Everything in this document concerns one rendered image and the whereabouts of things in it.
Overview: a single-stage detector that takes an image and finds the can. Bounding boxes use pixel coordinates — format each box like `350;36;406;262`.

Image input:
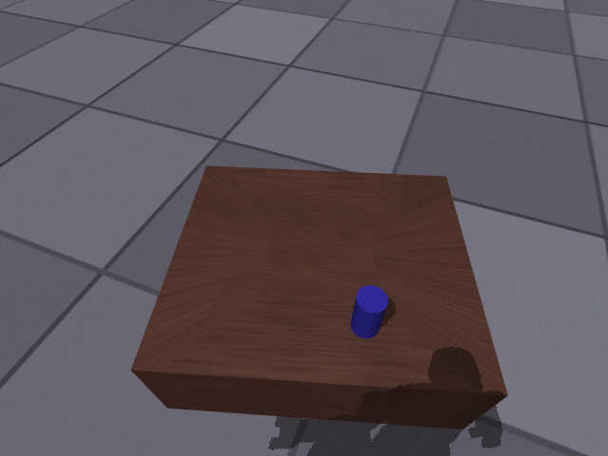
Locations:
351;285;388;339

